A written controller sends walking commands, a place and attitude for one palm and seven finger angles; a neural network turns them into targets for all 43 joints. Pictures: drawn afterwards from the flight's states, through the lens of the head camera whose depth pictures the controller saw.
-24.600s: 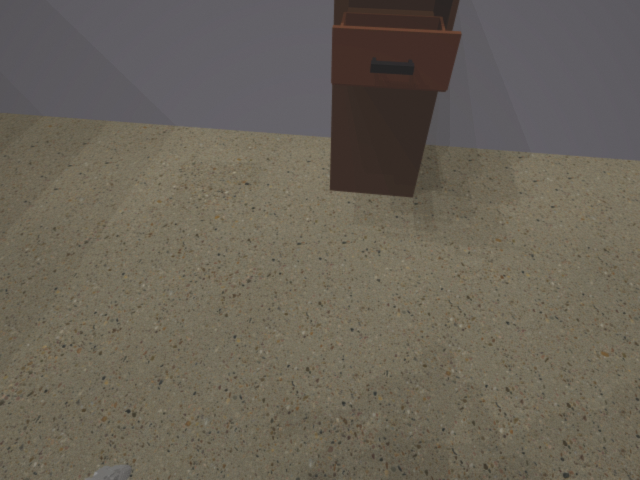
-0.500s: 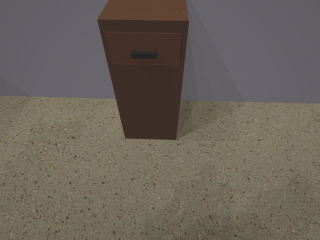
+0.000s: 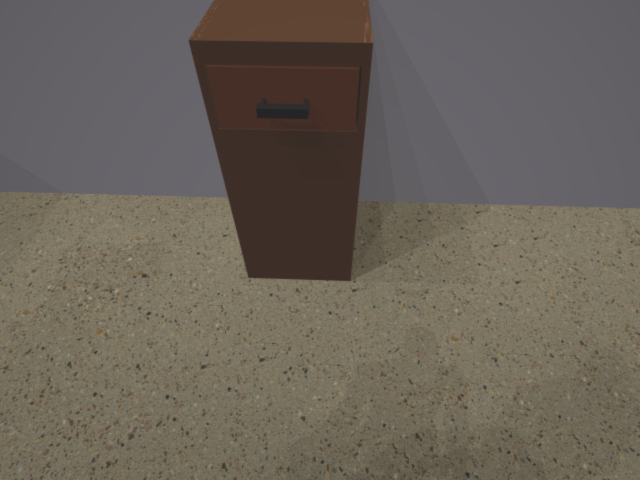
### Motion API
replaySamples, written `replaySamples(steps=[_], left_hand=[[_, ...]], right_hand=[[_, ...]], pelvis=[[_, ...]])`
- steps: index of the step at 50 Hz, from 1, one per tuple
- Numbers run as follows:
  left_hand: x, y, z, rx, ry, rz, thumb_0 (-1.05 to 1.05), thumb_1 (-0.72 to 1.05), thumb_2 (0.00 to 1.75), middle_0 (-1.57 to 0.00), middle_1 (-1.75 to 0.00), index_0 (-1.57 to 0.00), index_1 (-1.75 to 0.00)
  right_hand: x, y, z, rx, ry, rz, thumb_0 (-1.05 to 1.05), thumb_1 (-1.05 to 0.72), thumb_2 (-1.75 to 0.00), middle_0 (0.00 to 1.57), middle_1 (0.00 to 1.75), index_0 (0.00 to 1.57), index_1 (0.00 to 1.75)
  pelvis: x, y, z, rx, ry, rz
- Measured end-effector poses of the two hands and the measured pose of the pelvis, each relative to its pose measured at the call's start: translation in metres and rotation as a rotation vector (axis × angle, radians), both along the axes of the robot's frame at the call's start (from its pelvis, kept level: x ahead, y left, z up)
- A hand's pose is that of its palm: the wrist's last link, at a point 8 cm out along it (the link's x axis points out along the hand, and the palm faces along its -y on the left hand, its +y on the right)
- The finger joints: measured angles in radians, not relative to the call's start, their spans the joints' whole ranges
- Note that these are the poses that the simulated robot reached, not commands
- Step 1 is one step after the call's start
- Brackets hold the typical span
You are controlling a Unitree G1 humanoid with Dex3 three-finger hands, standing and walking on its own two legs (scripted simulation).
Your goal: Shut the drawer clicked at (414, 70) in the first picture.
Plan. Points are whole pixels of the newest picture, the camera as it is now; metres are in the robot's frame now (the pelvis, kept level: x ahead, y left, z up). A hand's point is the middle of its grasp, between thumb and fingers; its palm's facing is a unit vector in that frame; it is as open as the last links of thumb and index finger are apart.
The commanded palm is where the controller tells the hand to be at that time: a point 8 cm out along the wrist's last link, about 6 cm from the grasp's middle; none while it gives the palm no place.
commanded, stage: look to check the result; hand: left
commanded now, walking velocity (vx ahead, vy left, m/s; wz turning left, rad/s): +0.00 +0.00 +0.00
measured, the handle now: (283, 106) +0.90 +0.14 -0.02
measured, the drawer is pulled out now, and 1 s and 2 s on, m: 0.00 0.00 0.00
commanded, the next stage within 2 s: stand and wait in 0.12 s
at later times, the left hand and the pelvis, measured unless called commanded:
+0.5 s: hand out of the picture +0.03 +0.19 -0.17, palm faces +0.02 -0.97 -0.24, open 7.3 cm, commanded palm none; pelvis +0.01 +0.00 +0.00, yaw +0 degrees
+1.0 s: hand out of the picture +0.05 +0.21 -0.17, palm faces +0.01 -0.96 -0.26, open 7.3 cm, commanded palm none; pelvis +0.01 +0.00 +0.00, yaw +0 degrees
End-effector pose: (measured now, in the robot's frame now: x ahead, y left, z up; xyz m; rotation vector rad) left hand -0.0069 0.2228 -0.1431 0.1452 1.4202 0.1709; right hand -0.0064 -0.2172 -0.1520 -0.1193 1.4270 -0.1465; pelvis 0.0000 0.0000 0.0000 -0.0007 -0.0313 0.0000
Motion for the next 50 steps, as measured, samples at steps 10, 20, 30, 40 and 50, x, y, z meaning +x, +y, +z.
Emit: replaySamples(steps=[10, 20, 30, 40, 50], left_hand=[[0.013, 0.003, 0.002, 0.014, -0.023, -0.010, 0.00, 0.91, 0.90, -0.20, -0.30, -0.20, -0.30], [0.025, 0.010, 0.004, 0.030, -0.038, -0.019, 0.00, 0.91, 0.90, -0.20, -0.30, -0.20, -0.30], [0.035, 0.017, 0.007, 0.042, -0.052, -0.028, 0.00, 0.91, 0.90, -0.20, -0.30, -0.20, -0.30], [0.044, 0.024, 0.009, 0.054, -0.070, -0.036, 0.00, 0.91, 0.90, -0.20, -0.30, -0.21, -0.30], [0.051, 0.032, 0.012, 0.065, -0.077, -0.045, 0.00, 0.91, 0.90, -0.20, -0.30, -0.21, -0.30]], right_hand=[[0.007, -0.009, 0.001, -0.010, -0.006, 0.007, 0.00, -0.91, -0.90, 0.20, 0.30, 0.19, 0.30], [0.011, -0.018, 0.003, -0.027, -0.002, 0.010, 0.00, -0.91, -0.90, 0.20, 0.30, 0.19, 0.30], [0.022, -0.024, 0.006, -0.043, -0.019, 0.020, 0.00, -0.91, -0.90, 0.20, 0.30, 0.19, 0.30], [0.037, -0.029, 0.008, -0.056, -0.050, 0.031, 0.00, -0.91, -0.90, 0.20, 0.30, 0.19, 0.30], [0.047, -0.034, 0.011, -0.070, -0.068, 0.041, 0.00, -0.91, -0.90, 0.20, 0.30, 0.20, 0.30]], pelvis=[[0.003, -0.004, 0.001, 0.000, 0.003, 0.000], [0.006, -0.005, 0.001, -0.001, 0.004, 0.001], [0.009, -0.004, 0.002, 0.000, 0.005, 0.001], [0.011, -0.003, 0.003, 0.000, 0.006, 0.000], [0.014, -0.001, 0.003, 0.001, 0.008, -0.002]])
